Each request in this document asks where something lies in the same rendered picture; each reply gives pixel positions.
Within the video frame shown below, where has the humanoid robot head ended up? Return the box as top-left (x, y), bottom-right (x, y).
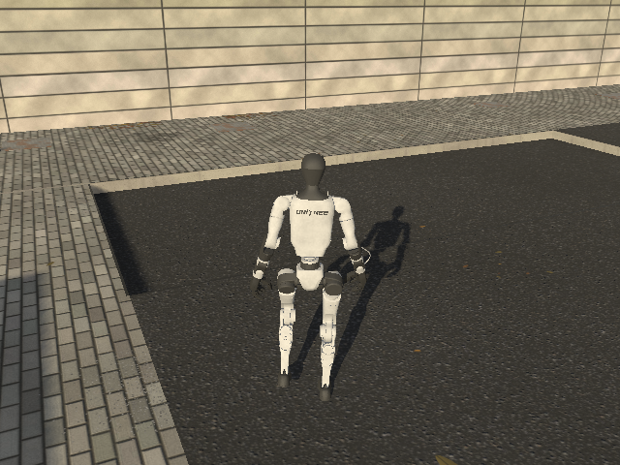
top-left (295, 153), bottom-right (329, 201)

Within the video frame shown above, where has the robot left forearm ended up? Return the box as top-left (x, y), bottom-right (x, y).
top-left (253, 234), bottom-right (274, 279)

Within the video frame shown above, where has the robot left foot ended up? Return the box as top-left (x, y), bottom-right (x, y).
top-left (277, 369), bottom-right (292, 388)

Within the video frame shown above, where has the right robot upper arm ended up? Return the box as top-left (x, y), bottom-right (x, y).
top-left (332, 196), bottom-right (358, 250)

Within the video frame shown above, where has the robot right forearm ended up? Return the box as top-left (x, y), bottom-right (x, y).
top-left (348, 235), bottom-right (365, 274)

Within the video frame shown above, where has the right robot hand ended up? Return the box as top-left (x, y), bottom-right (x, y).
top-left (344, 270), bottom-right (367, 292)

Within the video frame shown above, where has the left robot hand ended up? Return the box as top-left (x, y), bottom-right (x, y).
top-left (250, 275), bottom-right (272, 300)

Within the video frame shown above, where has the left robot upper arm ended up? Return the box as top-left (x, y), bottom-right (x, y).
top-left (264, 195), bottom-right (293, 249)

